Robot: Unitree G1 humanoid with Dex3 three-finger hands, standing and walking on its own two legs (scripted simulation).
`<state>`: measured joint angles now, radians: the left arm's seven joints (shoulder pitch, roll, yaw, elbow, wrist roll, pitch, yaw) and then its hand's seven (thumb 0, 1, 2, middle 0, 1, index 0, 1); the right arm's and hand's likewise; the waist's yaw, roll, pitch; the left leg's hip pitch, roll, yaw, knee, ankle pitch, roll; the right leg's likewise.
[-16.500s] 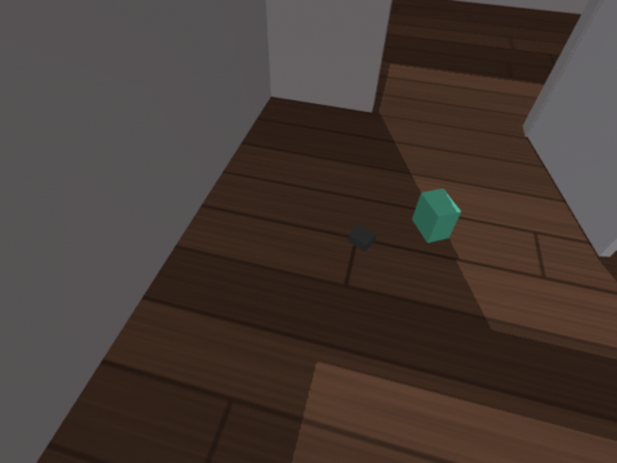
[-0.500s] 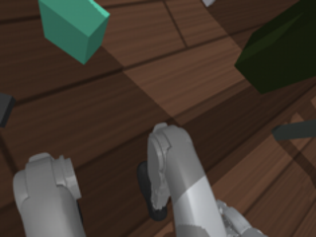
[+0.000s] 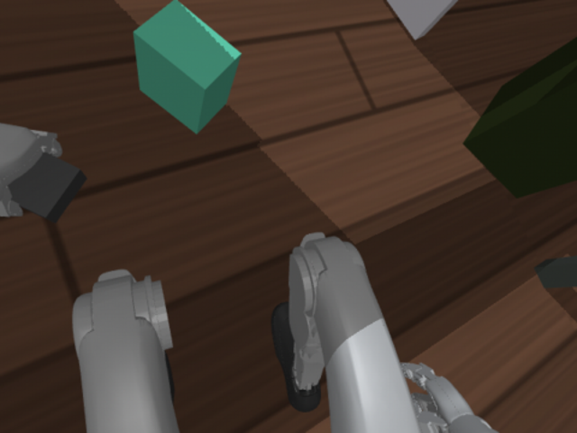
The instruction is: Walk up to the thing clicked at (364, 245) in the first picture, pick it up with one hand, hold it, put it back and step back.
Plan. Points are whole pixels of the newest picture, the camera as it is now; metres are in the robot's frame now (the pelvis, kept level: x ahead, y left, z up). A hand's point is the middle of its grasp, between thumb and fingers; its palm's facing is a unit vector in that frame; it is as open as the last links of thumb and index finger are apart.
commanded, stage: lift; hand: left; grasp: from above
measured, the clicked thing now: (35, 181) +0.47 +0.27 -0.18
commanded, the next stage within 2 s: hold in 1.58 s
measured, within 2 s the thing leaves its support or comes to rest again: neither
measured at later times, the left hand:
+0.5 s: hand out of the picture +0.40 +0.30 -0.02, palm faces -0.49 -0.01 -0.87, open 10.3 cm
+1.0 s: hand out of the picture +0.33 +0.28 +0.20, palm faces -0.48 -0.05 -0.88, open 10.3 cm
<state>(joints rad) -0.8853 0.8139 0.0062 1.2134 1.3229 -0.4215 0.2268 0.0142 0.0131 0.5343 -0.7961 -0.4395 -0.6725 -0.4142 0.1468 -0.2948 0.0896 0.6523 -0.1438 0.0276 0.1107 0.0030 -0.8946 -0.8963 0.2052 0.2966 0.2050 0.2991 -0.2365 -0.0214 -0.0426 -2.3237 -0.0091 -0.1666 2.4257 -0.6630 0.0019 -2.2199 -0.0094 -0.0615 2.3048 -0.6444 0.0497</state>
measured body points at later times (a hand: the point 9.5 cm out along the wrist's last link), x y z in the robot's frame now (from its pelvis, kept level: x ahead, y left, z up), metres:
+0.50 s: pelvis +0.00 +0.00 +0.08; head +0.19 +0.06 +0.49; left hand +0.42 +0.29 +0.03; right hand +0.11 -0.27 -0.03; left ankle +0.08 +0.12 -0.29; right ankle +0.12 -0.14 -0.29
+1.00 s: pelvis +0.01 +0.00 +0.26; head +0.12 +0.03 +0.70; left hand +0.35 +0.28 +0.25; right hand +0.16 -0.25 +0.15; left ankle +0.08 +0.12 -0.29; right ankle +0.11 -0.14 -0.29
